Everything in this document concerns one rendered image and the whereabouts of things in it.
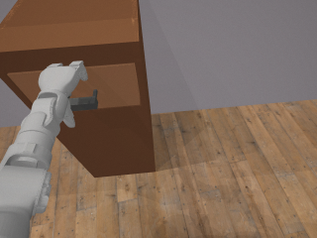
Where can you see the left robot upper arm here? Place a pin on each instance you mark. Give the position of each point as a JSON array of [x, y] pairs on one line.
[[24, 192]]

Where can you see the cabinet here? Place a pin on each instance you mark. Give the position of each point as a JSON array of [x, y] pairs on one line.
[[110, 141]]

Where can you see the handle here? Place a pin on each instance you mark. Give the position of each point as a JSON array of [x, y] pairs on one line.
[[84, 103]]

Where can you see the robot left forearm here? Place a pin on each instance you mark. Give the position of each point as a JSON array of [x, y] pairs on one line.
[[34, 142]]

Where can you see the drawer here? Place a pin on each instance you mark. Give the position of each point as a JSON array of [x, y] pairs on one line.
[[116, 84]]

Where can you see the robot left hand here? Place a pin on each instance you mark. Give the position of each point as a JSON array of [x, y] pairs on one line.
[[63, 79]]

